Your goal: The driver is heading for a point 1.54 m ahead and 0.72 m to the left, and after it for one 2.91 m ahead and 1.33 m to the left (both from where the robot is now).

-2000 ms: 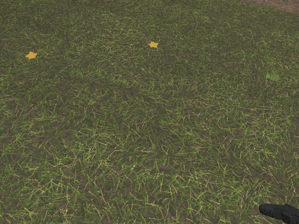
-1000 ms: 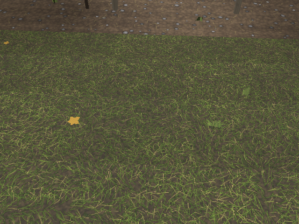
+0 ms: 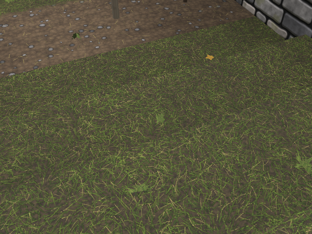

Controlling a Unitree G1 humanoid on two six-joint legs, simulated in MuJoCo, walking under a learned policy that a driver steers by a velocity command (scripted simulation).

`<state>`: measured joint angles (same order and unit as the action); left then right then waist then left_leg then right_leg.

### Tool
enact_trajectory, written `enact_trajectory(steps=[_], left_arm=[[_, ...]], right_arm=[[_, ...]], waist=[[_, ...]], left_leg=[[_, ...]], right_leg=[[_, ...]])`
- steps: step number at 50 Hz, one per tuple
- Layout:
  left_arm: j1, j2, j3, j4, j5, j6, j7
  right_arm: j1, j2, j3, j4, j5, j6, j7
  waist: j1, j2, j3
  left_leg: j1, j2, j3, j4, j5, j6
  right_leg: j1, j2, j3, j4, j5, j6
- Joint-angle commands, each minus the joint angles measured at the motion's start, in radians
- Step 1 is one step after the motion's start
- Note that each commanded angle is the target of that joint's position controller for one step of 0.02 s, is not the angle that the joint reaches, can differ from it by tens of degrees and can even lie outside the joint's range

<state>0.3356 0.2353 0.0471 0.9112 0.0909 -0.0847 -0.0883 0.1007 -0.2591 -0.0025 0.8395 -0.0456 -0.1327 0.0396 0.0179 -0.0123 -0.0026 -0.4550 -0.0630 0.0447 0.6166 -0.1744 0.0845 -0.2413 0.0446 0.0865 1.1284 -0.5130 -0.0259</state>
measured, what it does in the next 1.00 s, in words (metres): goes down, turning left: right foot, then left foot 0.19 m lower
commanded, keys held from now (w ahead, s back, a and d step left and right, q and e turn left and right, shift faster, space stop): w+q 1.00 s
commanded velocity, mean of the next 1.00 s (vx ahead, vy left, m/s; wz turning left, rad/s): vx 0.50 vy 0.00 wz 0.50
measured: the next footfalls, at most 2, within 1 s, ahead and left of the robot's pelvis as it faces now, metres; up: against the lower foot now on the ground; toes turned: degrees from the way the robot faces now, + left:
right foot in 0.38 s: +0.30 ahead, -0.11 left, +0.00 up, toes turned +12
left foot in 0.86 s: +0.55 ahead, +0.26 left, -0.19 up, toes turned +36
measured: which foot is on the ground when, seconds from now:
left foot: down 0.00-0.38, up 0.40-0.84, down 0.86-1.00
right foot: up 0.00-0.36, down 0.38-0.88, up 0.90-1.00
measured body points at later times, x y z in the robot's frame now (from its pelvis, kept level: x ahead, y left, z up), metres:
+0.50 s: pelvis +0.26 +0.00 +0.01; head +0.25 +0.00 +0.46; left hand +0.31 +0.26 -0.11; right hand +0.39 -0.24 -0.12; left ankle +0.19 +0.09 -0.62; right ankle +0.26 -0.12 -0.72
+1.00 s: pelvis +0.54 +0.17 -0.17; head +0.54 +0.18 +0.28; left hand +0.38 +0.33 -0.32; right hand +0.74 +0.00 -0.30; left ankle +0.52 +0.23 -0.90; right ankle +0.49 -0.06 -0.70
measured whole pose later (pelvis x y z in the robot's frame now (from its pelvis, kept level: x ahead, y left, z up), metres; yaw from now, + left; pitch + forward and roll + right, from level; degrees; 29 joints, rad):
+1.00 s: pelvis +0.54 +0.17 -0.17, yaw +35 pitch +0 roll -1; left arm 0.46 0.21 -0.04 0.98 0.07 -0.09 -0.06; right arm 0.29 -0.25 -0.04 0.93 -0.07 -0.07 0.06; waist 0.04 0.00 0.01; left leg -0.27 -0.06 0.04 0.53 -0.25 0.10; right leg -0.36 -0.06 0.03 1.59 -0.60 0.03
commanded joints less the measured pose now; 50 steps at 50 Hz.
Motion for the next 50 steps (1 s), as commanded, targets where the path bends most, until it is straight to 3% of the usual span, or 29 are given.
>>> enact_trajectory(steps=[1,3,5,8,14,15,16,17,18,19,20,21,22,24,26,29,31,35,36,40,42,43,44,45,46,47,48,49,50], left_arm=[[-0.070,0.070,0.001,-0.090,0.020,-0.019,0.054],[-0.105,0.006,-0.027,-0.102,0.041,-0.004,0.076],[-0.133,0.038,-0.026,-0.119,0.016,0.020,0.082],[-0.204,0.022,-0.037,-0.151,-0.016,0.027,0.083],[-0.319,0.044,-0.037,-0.237,-0.015,0.005,0.077],[-0.296,0.049,-0.037,-0.240,-0.015,-0.005,0.082],[-0.253,0.084,-0.022,-0.240,-0.013,-0.007,0.089],[-0.247,0.089,-0.016,-0.258,-0.032,-0.007,0.092],[-0.019,0.099,-0.006,-0.193,-0.031,-0.019,0.099],[0.155,0.155,0.013,-0.165,-0.057,-0.031,0.115],[0.207,0.169,-0.010,-0.152,-0.048,-0.043,0.105],[0.179,0.159,0.007,-0.146,-0.005,-0.044,0.069],[0.062,0.106,0.000,-0.152,-0.030,-0.039,0.057],[-0.043,-0.070,-0.058,-0.173,-0.048,-0.035,0.071],[-0.047,-0.055,-0.055,-0.149,-0.022,-0.026,0.109],[0.013,-0.045,-0.061,-0.118,0.011,-0.044,0.141],[0.132,-0.009,-0.062,-0.065,-0.004,-0.056,0.138],[0.213,-0.026,-0.096,0.004,0.022,-0.043,0.087],[0.221,-0.016,-0.097,0.022,0.003,-0.052,0.081],[0.333,0.071,-0.075,0.117,-0.024,-0.025,0.111],[0.373,0.120,-0.057,0.169,-0.003,0.002,0.087],[0.359,0.121,-0.058,0.162,0.013,0.007,0.070],[0.360,0.081,-0.072,0.159,0.065,0.007,0.038],[0.491,-0.047,-0.109,0.150,0.046,0.012,-0.001],[0.249,0.078,-0.074,0.053,-0.020,0.012,-0.030],[-0.037,0.092,-0.069,-0.083,-0.051,-0.027,-0.017],[-0.169,0.094,-0.065,-0.147,-0.048,-0.051,0.007],[-0.146,0.090,-0.065,-0.154,-0.019,-0.077,0.051],[-0.104,0.093,-0.053,-0.123,-0.018,-0.078,0.077]], right_arm=[[0.233,-0.057,-0.017,0.048,0.011,-0.003,-0.010],[0.141,-0.009,-0.002,0.036,0.015,-0.011,-0.014],[0.131,-0.039,-0.019,0.038,0.018,-0.026,-0.005],[0.184,-0.100,-0.047,0.050,0.011,-0.030,0.026],[0.367,-0.113,-0.056,0.057,-0.005,-0.008,0.048],[0.359,-0.098,-0.054,0.052,-0.041,-0.006,0.042],[0.327,-0.107,-0.063,0.037,-0.039,-0.006,0.032],[0.294,-0.159,-0.081,0.017,0.008,-0.005,0.033],[0.205,-0.147,-0.079,-0.018,-0.044,-0.010,0.045],[0.224,-0.088,-0.064,-0.035,-0.023,-0.022,0.063],[0.367,0.071,-0.021,-0.029,-0.029,-0.032,0.068],[0.329,-0.009,-0.046,-0.049,-0.013,-0.035,0.061],[0.296,-0.070,-0.060,-0.031,-0.012,-0.012,0.040],[0.234,-0.020,-0.042,-0.026,-0.045,0.032,0.017],[0.180,0.061,-0.009,-0.037,-0.059,0.053,0.043],[0.150,0.014,-0.008,-0.033,-0.068,0.043,0.096],[0.083,-0.004,-0.007,-0.045,-0.049,0.035,0.084],[-0.015,-0.030,-0.004,-0.101,-0.060,0.072,0.061],[-0.042,-0.050,-0.009,-0.097,-0.063,0.070,0.054],[-0.171,-0.030,0.003,-0.108,-0.061,0.078,0.049],[0.007,-0.073,-0.019,-0.013,-0.058,0.072,0.026],[0.158,-0.133,-0.052,0.034,-0.046,0.047,0.014],[0.384,-0.224,-0.099,0.092,-0.046,0.042,0.009],[0.594,-0.279,-0.112,0.134,-0.043,0.057,0.024],[0.735,-0.229,-0.108,0.192,-0.049,0.075,0.025],[0.695,-0.192,-0.101,0.167,-0.027,0.074,0.008],[0.531,-0.194,-0.094,0.124,-0.007,0.076,0.007],[0.352,-0.109,-0.055,0.070,-0.002,0.056,0.011],[0.251,-0.079,-0.038,0.036,-0.022,0.044,0.027]], waist=[[-0.081,0.018,-0.045],[-0.026,0.014,-0.026],[-0.017,0.010,-0.035],[-0.041,0.019,0.005],[-0.095,0.069,0.010],[-0.082,0.087,0.003],[-0.054,0.080,-0.007],[-0.019,0.039,-0.006],[0.069,0.059,-0.058],[0.139,-0.074,-0.164],[0.043,-0.198,-0.277],[0.050,-0.122,-0.075],[0.015,-0.035,0.031],[-0.012,0.025,0.006],[-0.005,-0.021,0.019],[0.021,-0.009,0.033],[0.053,0.017,0.016],[0.034,-0.009,0.139],[0.037,0.016,0.151],[0.105,0.033,0.233],[0.067,0.075,0.136],[-0.017,0.122,0.086],[-0.107,0.181,0.024],[-0.105,0.263,-0.410],[-0.250,0.164,-0.433],[-0.308,0.110,-0.232],[-0.240,0.051,-0.080],[-0.123,-0.038,0.001],[-0.035,-0.022,0.071]], left_leg=[[0.450,0.297,-0.624,-0.385,-0.217,0.249],[0.281,0.261,-0.543,-0.447,-0.133,0.235],[0.210,0.219,-0.439,-0.478,-0.099,0.215],[0.092,0.179,-0.354,-0.475,0.011,0.206],[0.165,0.183,-0.424,-0.319,0.106,0.232],[0.199,0.213,-0.460,-0.241,0.177,0.228],[0.248,0.219,-0.470,-0.169,0.260,0.226],[0.213,0.173,-0.446,-0.126,0.291,0.224],[0.019,0.117,-0.416,0.082,0.408,0.177],[-0.173,0.024,-0.340,0.358,0.273,0.108],[-0.347,-0.098,-0.224,0.725,-0.453,0.022],[-0.576,-0.042,-0.239,0.849,-0.445,-0.010],[-0.574,0.055,-0.240,0.878,-0.324,-0.020],[-0.453,0.148,-0.209,0.712,-0.147,-0.050],[-0.319,0.155,-0.121,0.575,-0.020,-0.063],[-0.341,0.197,-0.148,0.305,0.431,-0.031],[-0.309,0.203,-0.136,0.085,0.685,-0.033],[-0.124,0.192,-0.072,0.079,0.688,0.004],[-0.100,0.183,-0.053,0.028,0.639,0.004],[-0.135,0.190,-0.015,-0.220,0.478,-0.011],[0.096,0.166,0.011,-0.310,0.525,-0.020],[0.388,0.106,0.098,-0.342,0.566,0.002],[0.826,0.135,0.052,-0.184,0.804,0.093],[1.373,0.341,-0.190,0.184,1.185,0.335],[1.406,0.389,-0.334,0.126,1.225,0.356],[1.225,0.402,-0.394,-0.015,0.705,0.324],[0.935,0.378,-0.417,-0.150,0.353,0.280],[0.642,0.381,-0.416,-0.212,0.372,0.259],[0.323,0.377,-0.332,-0.287,0.499,0.287]], right_leg=[[-0.519,-0.088,0.066,0.115,0.131,-0.034],[-0.391,-0.142,0.053,-0.011,0.135,-0.018],[-0.306,-0.142,0.015,-0.152,0.099,0.031],[-0.201,-0.117,-0.050,-0.335,0.305,0.072],[-0.146,-0.061,-0.102,-0.433,0.312,0.059],[-0.145,-0.086,-0.037,-0.361,0.397,0.052],[-0.163,-0.073,-0.047,-0.379,0.316,0.040],[-0.049,-0.014,-0.136,-0.589,0.203,0.024],[0.277,-0.019,-0.111,-0.484,0.367,-0.010],[0.530,-0.152,0.057,-0.597,0.400,-0.161],[0.669,-0.422,0.378,-0.604,0.937,-0.435],[0.489,-0.535,0.582,-0.729,0.717,-0.481],[0.338,-0.520,0.461,-0.763,0.580,-0.414],[0.198,-0.384,0.214,-0.795,0.526,-0.289],[0.071,-0.250,0.015,-0.816,0.438,-0.211],[0.042,-0.218,-0.061,-0.720,0.372,-0.167],[0.047,-0.199,-0.121,-0.608,0.324,-0.164],[-0.129,-0.283,-0.093,-0.583,0.184,-0.166],[-0.093,-0.279,-0.107,-0.551,0.191,-0.158],[0.157,-0.294,-0.092,-0.439,0.286,-0.103],[0.245,-0.228,-0.153,-0.213,0.471,-0.080],[0.102,-0.197,-0.209,-0.049,0.596,-0.052],[-0.255,-0.192,-0.226,0.214,0.458,0.022],[-0.459,-0.083,-0.202,0.636,-0.206,0.111],[-0.626,-0.036,-0.138,0.867,-0.321,0.132],[-0.851,-0.055,-0.082,0.737,-0.269,0.104],[-0.863,-0.114,-0.068,0.663,-0.236,0.069],[-0.744,-0.164,0.023,0.274,0.052,0.033],[-0.510,-0.198,-0.008,0.081,0.130,0.017]])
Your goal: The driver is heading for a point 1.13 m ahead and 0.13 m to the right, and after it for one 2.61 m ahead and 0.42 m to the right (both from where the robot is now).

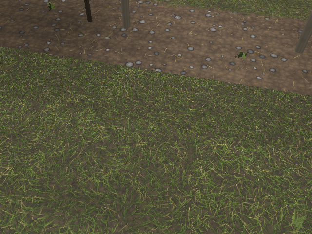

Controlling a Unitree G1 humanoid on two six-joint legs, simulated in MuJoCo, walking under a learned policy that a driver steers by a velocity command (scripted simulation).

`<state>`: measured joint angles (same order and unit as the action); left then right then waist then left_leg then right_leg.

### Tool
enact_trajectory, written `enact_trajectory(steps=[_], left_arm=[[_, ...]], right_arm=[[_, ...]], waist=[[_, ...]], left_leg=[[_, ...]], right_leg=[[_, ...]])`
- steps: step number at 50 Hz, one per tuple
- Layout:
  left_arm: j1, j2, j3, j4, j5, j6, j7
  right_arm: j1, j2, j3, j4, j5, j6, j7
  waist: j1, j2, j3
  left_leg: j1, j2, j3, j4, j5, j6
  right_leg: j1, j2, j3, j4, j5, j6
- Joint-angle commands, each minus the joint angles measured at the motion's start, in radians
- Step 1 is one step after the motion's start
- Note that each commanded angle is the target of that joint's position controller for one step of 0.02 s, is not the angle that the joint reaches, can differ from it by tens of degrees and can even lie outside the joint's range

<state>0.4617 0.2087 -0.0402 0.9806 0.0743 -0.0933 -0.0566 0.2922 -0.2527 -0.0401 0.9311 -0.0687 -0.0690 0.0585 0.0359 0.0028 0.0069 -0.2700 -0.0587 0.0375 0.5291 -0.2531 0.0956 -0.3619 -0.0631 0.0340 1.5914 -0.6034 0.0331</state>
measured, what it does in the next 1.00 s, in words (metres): goes down: right foot, then left foot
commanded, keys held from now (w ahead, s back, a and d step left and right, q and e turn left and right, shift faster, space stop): w+q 0.14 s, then w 0.74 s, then w+e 0.12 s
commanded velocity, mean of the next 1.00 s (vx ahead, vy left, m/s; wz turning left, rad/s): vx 0.50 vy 0.00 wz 0.20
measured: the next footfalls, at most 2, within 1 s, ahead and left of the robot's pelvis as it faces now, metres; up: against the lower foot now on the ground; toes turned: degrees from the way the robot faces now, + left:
right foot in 0.26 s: +0.35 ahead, -0.13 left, +0.00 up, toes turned +7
left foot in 0.78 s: +0.46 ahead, +0.14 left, +0.00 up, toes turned +14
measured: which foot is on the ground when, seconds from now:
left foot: down 0.00-0.28, up 0.30-0.76, down 0.78-1.00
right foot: up 0.00-0.24, down 0.26-0.78, up 0.80-1.00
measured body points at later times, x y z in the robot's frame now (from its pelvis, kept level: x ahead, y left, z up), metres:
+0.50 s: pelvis +0.27 -0.05 +0.01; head +0.29 -0.05 +0.46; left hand +0.21 +0.17 -0.14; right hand +0.45 -0.26 -0.11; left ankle +0.33 +0.10 -0.67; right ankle +0.31 -0.14 -0.73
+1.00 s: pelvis +0.51 +0.04 -0.03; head +0.52 +0.04 +0.42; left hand +0.60 +0.30 -0.15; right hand +0.53 -0.19 -0.17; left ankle +0.42 +0.13 -0.73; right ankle +0.63 -0.08 -0.71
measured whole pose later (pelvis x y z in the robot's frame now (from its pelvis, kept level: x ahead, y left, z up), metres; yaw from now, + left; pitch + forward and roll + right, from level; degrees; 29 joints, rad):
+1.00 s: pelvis +0.51 +0.04 -0.03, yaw +9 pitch +1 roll +2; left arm 0.20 0.24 0.05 0.85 0.12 -0.08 -0.06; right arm 0.46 -0.17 -0.01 0.90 -0.09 -0.11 -0.01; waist -0.05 -0.05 -0.02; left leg -0.23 -0.02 0.11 0.71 -0.50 0.04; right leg -0.64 -0.05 0.06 0.92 0.19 -0.09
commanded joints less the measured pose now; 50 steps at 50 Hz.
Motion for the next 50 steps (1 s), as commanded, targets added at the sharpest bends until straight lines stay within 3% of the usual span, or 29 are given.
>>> enact_trajectory(steps=[1,2,4,7,10,12,13,14,15,16,17,19,21,24,29,32,36,38,39,40,41,42,44,45,46,47,48,49,50], left_arm=[[-0.184,0.082,0.034,-0.163,-0.007,-0.050,0.055],[-0.159,0.057,0.024,-0.165,-0.006,-0.026,0.055],[-0.163,0.041,0.007,-0.173,-0.019,0.002,0.049],[-0.305,0.035,-0.007,-0.206,-0.029,0.004,0.045],[-0.407,0.114,0.020,-0.207,-0.005,-0.013,0.025],[-0.342,0.162,0.044,-0.186,-0.003,-0.032,0.027],[-0.136,0.236,0.075,-0.133,-0.018,-0.043,0.030],[0.065,0.296,0.085,-0.094,-0.028,-0.043,0.029],[0.163,0.250,0.069,-0.066,-0.016,-0.035,0.008],[0.096,0.198,0.069,-0.060,-0.014,-0.041,0.009],[-0.079,0.143,0.056,-0.102,-0.035,-0.039,0.017],[-0.209,0.047,0.028,-0.124,-0.042,-0.037,0.042],[-0.245,0.036,0.033,-0.124,-0.039,-0.051,0.063],[-0.149,0.083,0.059,-0.073,-0.027,-0.066,0.050],[-0.031,0.107,0.070,-0.014,-0.015,-0.051,-0.014],[0.006,0.094,0.070,0.002,0.014,-0.054,0.001],[0.041,0.109,0.080,-0.008,-0.005,-0.044,0.035],[-0.068,0.166,0.097,-0.043,-0.012,-0.034,0.019],[-0.109,0.201,0.113,-0.063,-0.005,-0.034,0.000],[-0.055,0.083,0.091,-0.090,0.018,-0.035,-0.018],[-0.044,0.139,0.132,-0.084,-0.099,0.003,0.039],[-0.092,0.118,0.124,-0.112,-0.090,0.022,0.062],[-0.159,0.086,0.127,-0.117,-0.076,0.056,0.068],[-0.249,-0.044,0.070,-0.181,0.056,0.025,0.037],[-0.181,-0.103,0.053,-0.145,0.086,0.027,0.018],[-0.121,-0.088,0.049,-0.129,0.098,0.022,-0.006],[-0.154,-0.039,0.058,-0.124,0.081,0.013,-0.027],[-0.175,0.008,0.068,-0.134,0.043,0.002,-0.030],[-0.211,0.033,0.079,-0.147,0.025,0.007,-0.027]], right_arm=[[-0.007,-0.098,0.001,-0.082,0.003,-0.028,0.018],[0.000,-0.122,-0.003,-0.079,0.015,-0.040,0.026],[-0.030,-0.144,-0.017,-0.087,0.028,-0.055,0.047],[0.011,-0.145,-0.036,-0.075,0.003,-0.043,0.070],[0.079,-0.133,-0.040,-0.072,-0.017,-0.024,0.061],[0.075,-0.117,-0.038,-0.082,-0.031,-0.028,0.052],[0.036,-0.099,-0.038,-0.106,-0.037,-0.041,0.054],[0.219,0.012,-0.009,-0.092,-0.038,-0.051,0.056],[0.230,0.023,-0.010,-0.080,-0.007,-0.051,0.056],[0.093,-0.044,-0.025,-0.090,0.000,-0.039,0.031],[0.040,-0.054,-0.022,-0.094,-0.004,-0.032,-0.006],[0.031,-0.005,0.004,-0.091,-0.040,-0.022,-0.040],[-0.011,0.023,0.019,-0.112,-0.036,-0.010,-0.037],[-0.070,0.003,0.014,-0.132,-0.005,-0.007,-0.021],[-0.133,0.004,0.012,-0.173,-0.015,0.019,0.007],[-0.137,-0.031,-0.001,-0.202,-0.018,0.007,-0.004],[-0.197,-0.029,-0.018,-0.257,-0.006,-0.013,-0.020],[-0.029,-0.032,-0.037,-0.219,0.007,-0.029,-0.016],[0.152,-0.075,-0.059,-0.154,0.009,-0.047,-0.021],[0.317,-0.144,-0.065,-0.120,0.002,-0.061,-0.042],[0.348,-0.179,-0.075,-0.064,0.083,-0.021,-0.041],[0.296,-0.177,-0.071,-0.078,0.105,-0.008,-0.045],[0.117,-0.097,-0.048,-0.087,0.071,0.010,-0.052],[0.123,0.131,0.032,-0.088,-0.027,-0.039,-0.033],[0.077,0.159,0.041,-0.094,-0.040,-0.046,-0.039],[0.016,0.132,0.043,-0.139,-0.037,-0.060,-0.058],[-0.034,0.130,0.055,-0.146,-0.042,-0.075,-0.075],[-0.014,0.046,0.036,-0.152,-0.036,-0.083,-0.090],[0.085,0.002,0.037,-0.109,-0.042,-0.076,-0.093]], waist=[[0.005,0.005,0.080],[0.026,0.068,0.073],[0.042,0.027,0.067],[-0.012,0.025,0.063],[-0.051,0.021,0.036],[-0.002,0.023,0.007],[0.093,-0.063,-0.066],[0.084,-0.274,-0.322],[0.107,-0.302,-0.334],[0.116,-0.143,-0.086],[0.060,-0.075,0.006],[-0.013,-0.036,-0.033],[-0.036,-0.008,-0.038],[-0.003,-0.029,-0.013],[0.017,-0.050,0.033],[0.015,-0.074,0.037],[0.043,-0.094,0.038],[-0.072,-0.070,0.009],[-0.148,0.010,-0.034],[-0.170,0.249,-0.219],[-0.168,0.214,-0.121],[-0.142,0.115,-0.014],[-0.069,0.030,0.118],[-0.057,-0.005,0.093],[-0.021,0.025,0.113],[-0.008,0.038,0.052],[-0.003,0.046,0.051],[-0.028,-0.007,-0.015],[-0.050,0.037,-0.005]], left_leg=[[-0.072,0.351,-0.318,-0.291,0.554,0.308],[-0.142,0.337,-0.356,-0.338,0.488,0.330],[-0.224,0.274,-0.327,-0.339,0.397,0.278],[-0.182,0.238,-0.338,-0.267,0.295,0.215],[-0.101,0.197,-0.308,-0.156,0.269,0.147],[-0.177,0.152,-0.280,-0.034,0.360,0.093],[-0.303,0.063,-0.220,0.188,0.364,0.026],[-0.378,-0.068,-0.138,0.513,-0.146,-0.062],[-0.578,-0.097,-0.147,0.827,-0.449,-0.078],[-0.703,-0.026,-0.199,0.868,-0.330,-0.055],[-0.650,0.038,-0.179,0.856,-0.201,-0.046],[-0.469,0.132,-0.193,0.738,-0.082,-0.045],[-0.384,0.163,-0.167,0.610,-0.111,-0.076],[-0.359,0.161,-0.098,0.426,0.063,-0.121],[-0.253,0.135,-0.037,0.278,0.219,-0.101],[-0.343,0.153,-0.104,0.305,0.211,-0.069],[-0.280,0.124,-0.014,0.252,-0.027,-0.051],[0.125,0.032,0.113,0.164,0.061,-0.024],[0.385,0.011,0.116,0.113,0.116,0.012],[0.682,0.223,-0.218,0.039,0.360,0.235],[0.629,0.428,-0.521,-0.056,0.659,0.251],[0.475,0.480,-0.568,-0.126,0.556,0.266],[0.190,0.431,-0.436,-0.172,0.414,0.199],[0.081,0.393,-0.378,-0.125,0.013,0.228],[-0.029,0.341,-0.286,-0.121,-0.051,0.200],[-0.097,0.246,-0.163,-0.087,-0.087,0.158],[-0.138,0.223,-0.119,-0.048,-0.059,0.116],[-0.207,0.159,-0.012,0.022,-0.104,0.077],[-0.254,0.158,0.011,0.038,-0.172,0.066]], right_leg=[[-0.214,-0.087,0.027,-0.526,0.233,-0.032],[-0.156,-0.077,0.009,-0.581,0.237,-0.016],[-0.021,-0.056,-0.005,-0.839,0.354,-0.014],[0.009,0.006,-0.007,-0.976,0.661,-0.033],[0.040,0.047,-0.056,-0.961,0.676,-0.067],[0.248,0.079,-0.111,-0.899,0.643,-0.105],[0.497,0.033,-0.034,-0.906,0.689,-0.179],[0.814,-0.218,0.306,-1.026,0.919,-0.406],[0.855,-0.354,0.673,-1.217,0.599,-0.502],[0.637,-0.313,0.651,-1.306,0.176,-0.394],[0.419,-0.274,0.533,-1.343,0.041,-0.343],[0.222,-0.241,0.427,-1.403,0.197,-0.338],[0.155,-0.200,0.314,-1.454,0.322,-0.315],[0.158,-0.148,0.153,-1.478,0.508,-0.309],[0.109,-0.133,0.071,-1.436,0.536,-0.314],[0.283,-0.203,0.123,-1.338,0.618,-0.331],[0.364,-0.207,0.104,-1.210,0.677,-0.296],[0.117,-0.115,0.010,-1.010,0.824,-0.268],[-0.073,-0.037,-0.048,-0.772,0.836,-0.230],[-0.299,0.111,-0.103,-0.335,0.233,-0.126],[-0.533,0.109,-0.041,-0.160,0.013,-0.110],[-0.554,0.052,0.027,-0.191,0.031,-0.098],[-0.422,-0.005,0.070,-0.343,0.116,-0.071],[-0.432,-0.056,0.128,-0.375,0.282,-0.109],[-0.371,-0.057,0.134,-0.449,0.443,-0.154],[-0.283,-0.006,0.086,-0.544,0.637,-0.167],[-0.272,-0.024,0.102,-0.664,0.836,-0.157],[-0.141,0.003,0.030,-0.817,1.082,-0.127],[-0.074,0.019,-0.039,-0.839,1.168,-0.106]])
